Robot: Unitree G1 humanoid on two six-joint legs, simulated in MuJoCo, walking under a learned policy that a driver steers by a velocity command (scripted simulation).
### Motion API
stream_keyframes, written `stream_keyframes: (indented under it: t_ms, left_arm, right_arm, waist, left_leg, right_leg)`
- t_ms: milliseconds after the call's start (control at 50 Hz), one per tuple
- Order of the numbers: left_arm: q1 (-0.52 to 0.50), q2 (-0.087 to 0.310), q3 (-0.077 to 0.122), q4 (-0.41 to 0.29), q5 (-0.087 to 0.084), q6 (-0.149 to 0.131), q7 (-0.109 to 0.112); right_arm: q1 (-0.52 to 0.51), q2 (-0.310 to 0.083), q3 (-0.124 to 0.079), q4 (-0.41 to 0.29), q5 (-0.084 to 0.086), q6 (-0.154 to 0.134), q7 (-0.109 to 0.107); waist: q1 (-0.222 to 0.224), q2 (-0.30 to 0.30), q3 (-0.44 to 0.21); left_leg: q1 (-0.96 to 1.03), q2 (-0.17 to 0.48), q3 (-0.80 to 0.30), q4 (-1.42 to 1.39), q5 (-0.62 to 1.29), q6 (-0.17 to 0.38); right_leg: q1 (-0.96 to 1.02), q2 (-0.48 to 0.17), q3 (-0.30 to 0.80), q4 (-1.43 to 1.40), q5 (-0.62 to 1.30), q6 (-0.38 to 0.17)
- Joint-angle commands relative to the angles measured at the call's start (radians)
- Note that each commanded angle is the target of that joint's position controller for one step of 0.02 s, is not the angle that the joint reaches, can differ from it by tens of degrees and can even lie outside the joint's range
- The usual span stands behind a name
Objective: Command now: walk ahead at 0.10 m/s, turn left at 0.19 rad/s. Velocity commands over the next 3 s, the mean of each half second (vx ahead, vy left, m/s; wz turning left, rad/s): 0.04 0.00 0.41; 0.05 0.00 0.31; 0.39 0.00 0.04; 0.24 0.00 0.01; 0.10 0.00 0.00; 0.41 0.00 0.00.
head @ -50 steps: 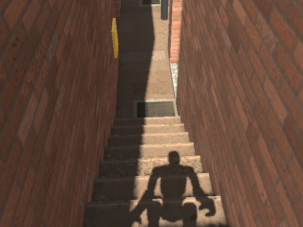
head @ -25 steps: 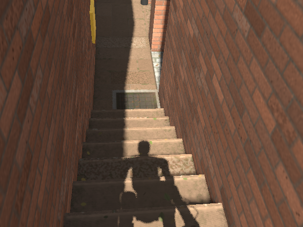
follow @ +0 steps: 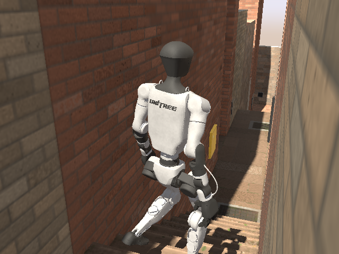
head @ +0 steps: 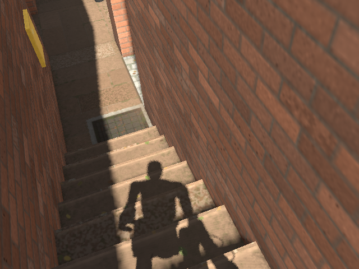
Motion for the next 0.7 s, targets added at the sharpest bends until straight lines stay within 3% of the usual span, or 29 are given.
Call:
stream_keyframes:
  t_ms: [20,40,60,80,100,120,140,160,200,220,240,280,300,320,340,360,380,420,440,460,480,500,520,540,560,600,640,660,700]
  left_arm:
    - [0.149,0.148,0.033,-0.036,0.007,-0.016,0.065]
    - [0.164,0.146,0.030,-0.028,0.009,-0.019,0.067]
    - [0.140,0.153,0.026,-0.029,0.002,-0.033,0.070]
    - [0.180,0.138,0.021,-0.018,0.000,-0.032,0.076]
    - [0.198,0.146,0.021,-0.024,-0.003,-0.031,0.079]
    - [0.196,0.170,0.025,-0.028,0.004,-0.026,0.080]
    - [0.215,0.165,0.021,-0.042,-0.003,-0.023,0.078]
    - [0.223,0.164,0.022,-0.055,-0.003,-0.020,0.077]
    - [0.237,0.147,0.016,-0.074,0.000,0.004,0.085]
    - [0.259,0.156,0.019,-0.080,0.008,0.009,0.090]
    - [0.268,0.167,0.023,-0.078,0.016,0.012,0.082]
    - [0.276,0.188,0.035,-0.091,0.025,0.016,0.083]
    - [0.258,0.206,0.036,-0.093,0.017,0.007,0.079]
    - [0.211,0.198,0.027,-0.125,0.018,0.000,0.085]
    - [0.182,0.206,0.027,-0.134,0.009,-0.002,0.091]
    - [0.146,0.241,0.037,-0.147,0.010,-0.001,0.083]
    - [0.132,0.253,0.041,-0.167,0.010,0.003,0.073]
    - [0.113,0.275,0.053,-0.197,0.002,0.012,0.074]
    - [0.082,0.267,0.055,-0.211,0.000,0.026,0.075]
    - [0.147,0.215,0.047,-0.197,0.017,0.053,0.075]
    - [0.111,0.145,0.025,-0.214,0.031,0.066,0.068]
    - [0.068,0.047,-0.008,-0.313,0.055,0.073,0.044]
    - [-0.057,0.138,0.009,-0.334,0.056,0.059,0.022]
    - [-0.007,0.119,0.005,-0.320,0.043,0.046,0.004]
    - [-0.032,0.114,-0.002,-0.318,0.049,0.044,-0.001]
    - [0.017,0.105,-0.004,-0.269,0.045,0.084,-0.006]
    - [0.053,0.089,-0.005,-0.240,0.026,0.108,-0.009]
    - [0.062,0.091,-0.005,-0.222,0.015,0.106,-0.009]
    - [0.074,0.104,-0.004,-0.191,0.013,0.101,-0.007]
  right_arm:
    - [-0.086,-0.121,-0.024,-0.133,-0.075,0.026,-0.003]
    - [-0.120,-0.095,-0.016,-0.164,-0.067,0.042,0.004]
    - [-0.157,-0.048,-0.002,-0.199,-0.072,0.056,0.007]
    - [-0.153,-0.038,0.000,-0.213,-0.070,0.067,0.010]
    - [-0.146,-0.029,0.003,-0.228,-0.063,0.073,0.011]
    - [-0.146,-0.014,0.011,-0.242,-0.051,0.076,0.013]
    - [-0.170,-0.011,0.013,-0.257,-0.045,0.086,0.019]
    - [-0.203,-0.032,0.007,-0.274,-0.042,0.090,0.018]
    - [-0.297,-0.030,0.006,-0.326,-0.055,0.102,0.018]
    - [-0.329,-0.032,0.007,-0.347,-0.065,0.110,0.021]
    - [-0.334,-0.025,0.012,-0.378,-0.077,0.107,0.020]
    - [-0.373,-0.029,0.014,-0.417,-0.080,0.106,0.031]
    - [-0.385,-0.021,0.026,-0.432,-0.057,0.113,0.031]
    - [-0.409,-0.039,0.023,-0.456,-0.058,0.121,0.024]
    - [-0.403,-0.029,0.029,-0.466,-0.046,0.119,0.029]
    - [-0.387,-0.032,0.026,-0.473,-0.031,0.120,0.031]
    - [-0.345,-0.057,0.018,-0.468,-0.011,0.126,0.037]
    - [-0.274,-0.075,0.015,-0.467,0.004,0.115,0.056]
    - [-0.182,-0.070,0.016,-0.446,0.018,0.097,0.064]
    - [-0.035,-0.091,0.002,-0.375,0.031,0.064,0.071]
    - [0.050,-0.135,-0.010,-0.354,0.020,0.017,0.064]
    - [0.090,-0.271,-0.022,-0.381,0.054,0.014,0.044]
    - [0.158,-0.215,-0.018,-0.344,0.035,0.031,0.026]
    - [0.058,-0.193,-0.005,-0.329,0.008,0.042,0.007]
    - [-0.042,-0.159,0.007,-0.347,0.002,0.054,-0.006]
    - [-0.153,-0.088,0.038,-0.366,0.001,0.073,-0.011]
    - [-0.170,-0.062,0.050,-0.368,0.014,0.069,-0.008]
    - [-0.172,-0.076,0.048,-0.365,0.010,0.063,-0.004]
    - [-0.144,-0.097,0.039,-0.343,0.011,0.040,-0.002]
  waist:
    - [0.085,-0.056,-0.111]
    - [0.057,-0.031,-0.025]
    - [0.035,-0.076,0.000]
    - [0.033,-0.091,-0.017]
    - [0.028,-0.116,-0.067]
    - [0.021,-0.154,-0.121]
    - [0.040,-0.192,-0.142]
    - [0.050,-0.166,-0.154]
    - [0.075,-0.174,-0.127]
    - [0.094,-0.167,-0.117]
    - [0.101,-0.146,-0.108]
    - [0.121,-0.125,-0.118]
    - [0.122,-0.146,-0.107]
    - [0.125,-0.150,-0.092]
    - [0.108,-0.148,-0.076]
    - [0.095,-0.135,-0.048]
    - [0.084,-0.170,-0.040]
    - [0.068,-0.215,-0.052]
    - [0.035,-0.178,-0.064]
    - [0.008,-0.017,-0.071]
    - [-0.040,0.206,0.004]
    - [-0.001,0.414,-0.007]
    - [-0.090,0.198,-0.029]
    - [0.028,0.190,0.000]
    - [0.064,0.183,-0.012]
    - [0.117,0.166,-0.068]
    - [0.149,0.114,-0.091]
    - [0.157,0.100,-0.104]
    - [0.148,0.101,-0.109]
  left_leg:
    - [-0.346,0.016,-0.007,-0.057,0.323,-0.050]
    - [-0.250,0.021,0.022,-0.217,0.387,-0.078]
    - [-0.212,0.014,0.042,-0.299,0.436,-0.104]
    - [-0.205,-0.007,0.049,-0.326,0.490,-0.106]
    - [-0.206,-0.016,0.053,-0.356,0.539,-0.109]
    - [-0.202,-0.024,0.054,-0.339,0.529,-0.111]
    - [-0.247,-0.037,0.025,-0.289,0.504,-0.111]
    - [-0.258,-0.041,0.025,-0.289,0.576,-0.114]
    - [-0.325,-0.044,0.025,-0.272,0.572,-0.123]
    - [-0.361,-0.041,0.010,-0.261,0.553,-0.127]
    - [-0.404,-0.003,-0.019,-0.335,0.486,-0.121]
    - [-0.357,0.027,-0.012,-0.479,0.478,-0.112]
    - [-0.295,0.040,0.028,-0.533,0.482,-0.116]
    - [-0.231,0.050,0.036,-0.591,0.458,-0.127]
    - [-0.138,0.073,0.039,-0.698,0.464,-0.126]
    - [-0.023,0.059,0.096,-0.775,0.425,-0.117]
    - [0.095,0.039,0.140,-0.866,0.361,-0.113]
    - [0.227,0.047,0.159,-0.975,0.195,-0.068]
    - [0.319,0.034,0.183,-1.106,0.244,-0.047]
    - [0.481,0.006,0.135,-1.261,0.204,-0.033]
    - [0.556,0.085,-0.112,-1.376,0.274,-0.050]
    - [0.652,0.436,-0.717,-1.499,0.908,0.017]
    - [0.614,0.400,-0.739,-1.565,0.903,0.074]
    - [0.543,0.360,-0.635,-1.488,0.827,0.103]
    - [0.491,0.320,-0.519,-1.447,0.765,0.091]
    - [0.319,0.235,-0.337,-1.396,0.929,0.042]
    - [0.177,0.189,-0.261,-1.404,0.910,0.019]
    - [0.138,0.159,-0.221,-1.411,0.866,0.009]
    - [0.123,0.166,-0.235,-1.444,0.815,0.034]
  right_leg:
    - [0.215,-0.453,0.313,-0.149,0.361,-0.212]
    - [0.033,-0.394,0.209,-0.184,0.476,-0.203]
    - [-0.059,-0.370,0.170,-0.167,0.577,-0.199]
    - [-0.039,-0.366,0.173,-0.132,0.694,-0.200]
    - [0.013,-0.367,0.161,-0.105,0.761,-0.194]
    - [0.049,-0.370,0.161,-0.084,0.803,-0.190]
    - [0.090,-0.382,0.175,-0.109,0.695,-0.199]
    - [0.113,-0.373,0.169,-0.119,0.538,-0.198]
    - [0.141,-0.361,0.168,-0.122,0.387,-0.192]
    - [0.180,-0.367,0.184,-0.126,0.325,-0.197]
    - [0.236,-0.376,0.202,-0.156,0.275,-0.193]
    - [0.289,-0.380,0.190,-0.168,0.223,-0.176]
    - [0.247,-0.370,0.163,-0.186,0.112,-0.164]
    - [0.201,-0.358,0.162,-0.218,0.036,-0.159]
    - [0.135,-0.360,0.144,-0.244,-0.063,-0.150]
    - [0.054,-0.344,0.079,-0.225,-0.091,-0.132]
    - [-0.012,-0.302,0.004,-0.193,-0.158,-0.097]
    - [-0.011,-0.322,0.003,-0.197,-0.230,-0.097]
    - [-0.022,-0.318,-0.008,-0.104,-0.216,-0.084]
    - [-0.105,-0.262,-0.077,0.135,-0.310,-0.051]
    - [-0.389,-0.166,-0.130,0.554,-0.498,0.002]
    - [-0.760,0.011,0.022,0.799,-0.702,0.087]
    - [-0.772,0.024,0.233,0.802,-0.529,0.113]
    - [-0.782,0.026,0.226,0.813,-0.417,0.131]
    - [-0.758,0.019,0.203,0.828,-0.312,0.149]
    - [-0.578,0.025,0.160,0.920,-0.125,0.179]
    - [-0.422,0.033,0.148,0.951,-0.013,0.186]
    - [-0.341,0.047,0.114,0.935,0.097,0.178]
    - [-0.268,0.060,0.122,0.992,0.152,0.155]
Next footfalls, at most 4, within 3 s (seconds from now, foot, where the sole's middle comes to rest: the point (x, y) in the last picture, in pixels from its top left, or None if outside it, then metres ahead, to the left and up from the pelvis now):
0.48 left None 0.05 0.19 -0.76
0.94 right None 0.13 -0.01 -0.76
1.56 right None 0.43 0.01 -0.94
2.00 left None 0.55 0.27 -1.00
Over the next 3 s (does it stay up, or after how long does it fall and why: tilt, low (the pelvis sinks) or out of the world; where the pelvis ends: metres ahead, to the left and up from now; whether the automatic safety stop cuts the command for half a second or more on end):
stays up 0.82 0.16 -0.42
